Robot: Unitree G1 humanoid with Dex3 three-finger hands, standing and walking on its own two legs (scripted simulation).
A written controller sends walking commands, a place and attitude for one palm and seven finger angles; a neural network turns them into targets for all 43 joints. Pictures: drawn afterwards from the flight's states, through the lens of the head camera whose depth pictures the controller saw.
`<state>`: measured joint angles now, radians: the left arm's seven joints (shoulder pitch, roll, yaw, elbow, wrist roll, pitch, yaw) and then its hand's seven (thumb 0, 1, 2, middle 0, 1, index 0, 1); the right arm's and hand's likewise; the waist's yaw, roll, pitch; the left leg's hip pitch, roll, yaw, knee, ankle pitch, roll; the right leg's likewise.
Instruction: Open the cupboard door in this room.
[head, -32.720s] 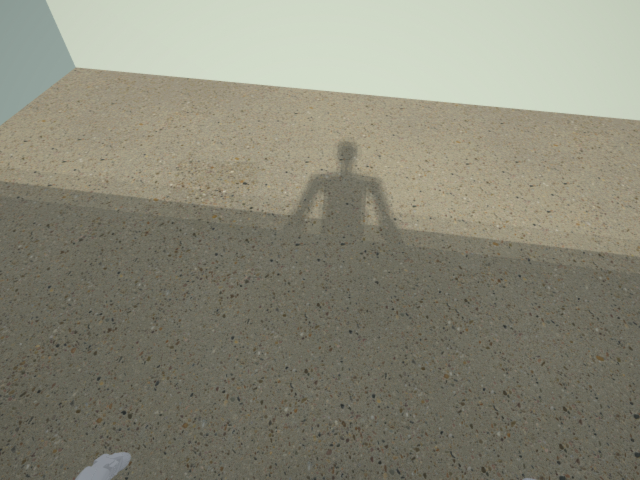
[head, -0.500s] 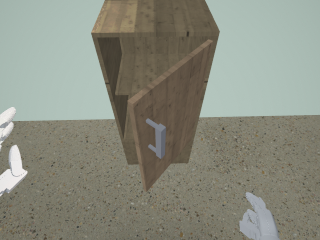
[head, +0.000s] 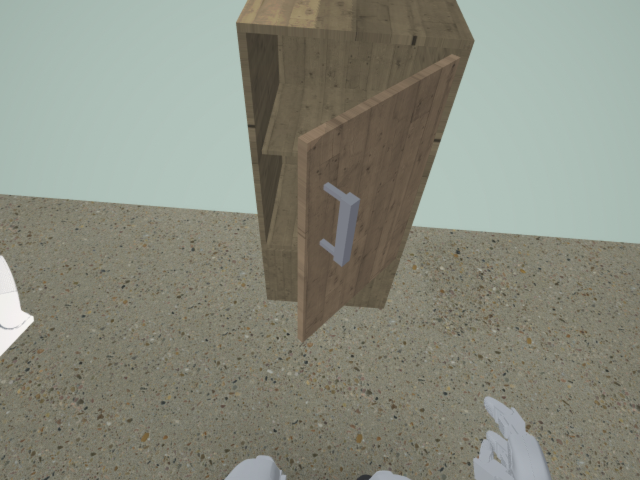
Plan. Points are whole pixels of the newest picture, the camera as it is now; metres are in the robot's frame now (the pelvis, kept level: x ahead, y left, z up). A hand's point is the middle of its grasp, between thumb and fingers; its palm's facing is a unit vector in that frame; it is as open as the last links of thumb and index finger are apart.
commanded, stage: step back with the hand held close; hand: left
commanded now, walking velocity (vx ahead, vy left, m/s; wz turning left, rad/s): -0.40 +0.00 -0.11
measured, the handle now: (336, 225) +0.50 +0.01 +0.00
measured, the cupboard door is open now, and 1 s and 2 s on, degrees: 49 49 49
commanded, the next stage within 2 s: stop stepping back and stand still in 0.46 s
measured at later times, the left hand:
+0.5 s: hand out of the picture +0.07 +0.28 +0.18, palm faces +0.52 -0.72 -0.47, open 7.4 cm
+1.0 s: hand out of the picture +0.01 +0.17 +0.20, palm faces +0.34 -0.81 -0.48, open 7.4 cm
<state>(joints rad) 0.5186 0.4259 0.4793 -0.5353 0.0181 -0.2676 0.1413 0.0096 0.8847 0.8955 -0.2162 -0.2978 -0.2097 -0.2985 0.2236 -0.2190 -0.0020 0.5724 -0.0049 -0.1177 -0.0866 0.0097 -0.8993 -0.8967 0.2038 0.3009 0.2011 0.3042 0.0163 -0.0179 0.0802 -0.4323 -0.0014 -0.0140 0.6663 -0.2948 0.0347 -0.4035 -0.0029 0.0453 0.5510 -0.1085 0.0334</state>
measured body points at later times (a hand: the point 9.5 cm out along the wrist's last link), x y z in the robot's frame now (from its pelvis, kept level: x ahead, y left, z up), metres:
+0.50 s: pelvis -0.11 -0.01 +0.02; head -0.08 +0.01 +0.46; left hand +0.03 +0.31 +0.20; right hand +0.11 -0.22 -0.06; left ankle -0.11 +0.10 -0.71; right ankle -0.04 -0.13 -0.72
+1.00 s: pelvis -0.22 -0.07 +0.02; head -0.22 -0.06 +0.47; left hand -0.02 +0.21 +0.22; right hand -0.13 -0.35 -0.07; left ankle -0.17 +0.07 -0.68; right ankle -0.25 -0.14 -0.72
